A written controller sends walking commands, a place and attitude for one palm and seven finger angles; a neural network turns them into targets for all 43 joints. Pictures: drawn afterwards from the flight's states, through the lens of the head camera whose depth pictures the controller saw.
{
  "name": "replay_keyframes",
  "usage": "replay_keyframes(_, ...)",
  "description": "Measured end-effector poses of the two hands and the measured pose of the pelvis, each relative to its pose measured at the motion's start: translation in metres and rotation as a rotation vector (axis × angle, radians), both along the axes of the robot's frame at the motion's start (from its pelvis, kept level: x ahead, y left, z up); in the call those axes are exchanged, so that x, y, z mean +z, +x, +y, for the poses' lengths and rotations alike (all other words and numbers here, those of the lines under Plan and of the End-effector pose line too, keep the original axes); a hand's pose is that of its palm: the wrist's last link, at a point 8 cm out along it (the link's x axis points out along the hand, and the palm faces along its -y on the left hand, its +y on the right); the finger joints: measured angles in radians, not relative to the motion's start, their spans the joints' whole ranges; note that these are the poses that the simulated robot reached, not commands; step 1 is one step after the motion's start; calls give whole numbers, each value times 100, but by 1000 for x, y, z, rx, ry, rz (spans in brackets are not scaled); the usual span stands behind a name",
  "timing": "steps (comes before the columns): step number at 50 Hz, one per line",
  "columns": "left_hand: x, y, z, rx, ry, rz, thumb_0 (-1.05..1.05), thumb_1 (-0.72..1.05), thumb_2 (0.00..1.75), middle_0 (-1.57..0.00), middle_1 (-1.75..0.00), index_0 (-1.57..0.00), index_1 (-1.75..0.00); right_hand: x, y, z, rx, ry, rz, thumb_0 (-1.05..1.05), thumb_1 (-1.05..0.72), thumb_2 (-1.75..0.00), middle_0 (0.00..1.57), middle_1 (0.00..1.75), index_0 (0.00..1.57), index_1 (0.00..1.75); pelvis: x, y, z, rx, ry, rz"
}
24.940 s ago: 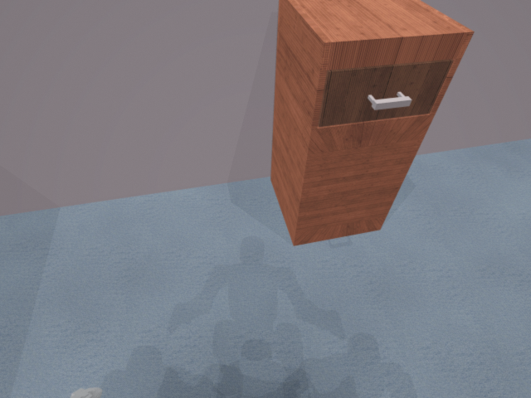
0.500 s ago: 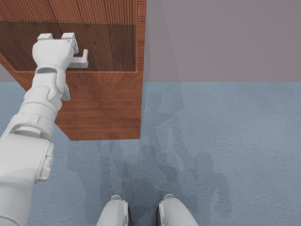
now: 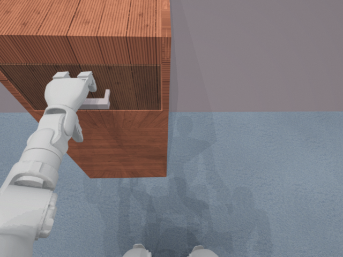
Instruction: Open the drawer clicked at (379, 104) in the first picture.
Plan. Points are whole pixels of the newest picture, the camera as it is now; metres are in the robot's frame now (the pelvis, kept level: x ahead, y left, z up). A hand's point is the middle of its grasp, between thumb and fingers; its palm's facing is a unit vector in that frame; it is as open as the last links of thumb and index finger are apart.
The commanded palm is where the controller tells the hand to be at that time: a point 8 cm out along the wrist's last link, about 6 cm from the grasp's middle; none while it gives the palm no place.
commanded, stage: lift the fingers back up to retry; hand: left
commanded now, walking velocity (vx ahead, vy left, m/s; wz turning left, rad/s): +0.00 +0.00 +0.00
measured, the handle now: (88, 98) +0.52 +0.21 +0.02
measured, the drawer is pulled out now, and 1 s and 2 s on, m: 0.00 0.00 0.00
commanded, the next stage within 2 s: re-aim the fingers above the handle in 0.30 s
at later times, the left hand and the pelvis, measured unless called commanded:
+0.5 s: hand (72, 102) +0.46 +0.22 +0.07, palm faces -0.04 -0.06 -1.00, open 13.8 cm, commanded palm +0.45 +0.22 +0.13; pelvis +0.03 -0.01 +0.02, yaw +1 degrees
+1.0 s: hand (77, 97) +0.47 +0.21 +0.07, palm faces -0.02 -0.04 -1.00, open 13.7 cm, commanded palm +0.46 +0.21 +0.13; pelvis +0.02 -0.01 +0.01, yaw +0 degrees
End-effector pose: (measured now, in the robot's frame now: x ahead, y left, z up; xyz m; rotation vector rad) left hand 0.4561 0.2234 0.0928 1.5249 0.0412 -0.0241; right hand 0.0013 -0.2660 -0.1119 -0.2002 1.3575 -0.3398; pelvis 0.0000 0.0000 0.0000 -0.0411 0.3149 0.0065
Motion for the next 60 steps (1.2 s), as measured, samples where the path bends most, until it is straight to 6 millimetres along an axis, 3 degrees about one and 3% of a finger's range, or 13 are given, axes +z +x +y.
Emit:
replay_keyframes(14,36,-2,2,33,-10,-48,0,-49,30,-35,-121,-39,-122,6,92,4,63,70,-131,0,-90,-90,20,30,20,30,14,32,-1,6,14,-58)
replay_keyframes(19,38,-7,-1,30,-9,-17,0,-49,30,-33,-120,-35,-121,11,120,4,92,79,-189,0,-90,-90,20,30,20,30,16,35,-4,8,20,-76)
replay_keyframes(24,35,-13,-2,5,-9,2,0,-49,30,-32,-120,-34,-120,15,134,2,114,69,-216,0,-90,-90,20,30,20,30,16,34,-7,13,24,-83)
replay_keyframes(31,36,-16,-1,2,0,-29,0,-49,30,-32,-120,-33,-120,11,124,-5,111,61,-188,0,-90,-90,20,30,20,30,14,30,-11,17,25,-78)
replay_keyframes(49,36,-2,-13,-7,8,-16,0,-49,30,-32,-120,-34,-122,4,51,-11,12,57,-58,0,-90,-90,20,30,20,30,14,21,-12,-1,27,-66)
replay_keyframes(60,36,-1,-14,2,13,-18,0,-49,30,-33,-121,-35,-123,6,45,-12,2,47,-75,0,-90,-90,20,30,20,30,14,17,-12,-5,26,-65)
